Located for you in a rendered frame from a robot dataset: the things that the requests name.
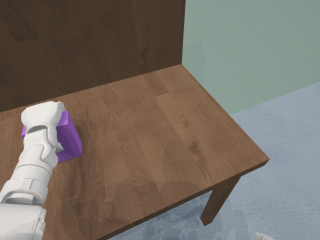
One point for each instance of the left robot forearm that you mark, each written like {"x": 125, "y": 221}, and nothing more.
{"x": 29, "y": 181}

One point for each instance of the left robot hand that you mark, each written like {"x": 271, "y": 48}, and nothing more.
{"x": 48, "y": 112}

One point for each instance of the sponge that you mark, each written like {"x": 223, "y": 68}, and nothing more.
{"x": 67, "y": 136}

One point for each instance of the table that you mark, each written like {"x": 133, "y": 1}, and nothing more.
{"x": 152, "y": 137}

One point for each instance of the left robot upper arm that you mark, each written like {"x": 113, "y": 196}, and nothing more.
{"x": 21, "y": 222}

